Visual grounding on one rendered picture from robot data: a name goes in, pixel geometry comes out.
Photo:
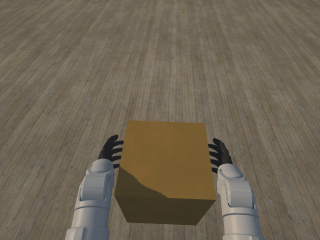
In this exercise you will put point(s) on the left robot forearm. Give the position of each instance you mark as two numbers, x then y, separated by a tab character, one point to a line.
93	203

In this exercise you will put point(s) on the right robot forearm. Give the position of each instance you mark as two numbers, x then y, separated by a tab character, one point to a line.
238	205

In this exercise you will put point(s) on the robot left hand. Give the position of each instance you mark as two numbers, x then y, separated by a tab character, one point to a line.
108	151

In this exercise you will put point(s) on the carton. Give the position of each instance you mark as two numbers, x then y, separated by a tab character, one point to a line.
165	173

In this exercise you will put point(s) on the robot right hand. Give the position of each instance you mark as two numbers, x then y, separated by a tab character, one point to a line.
222	155

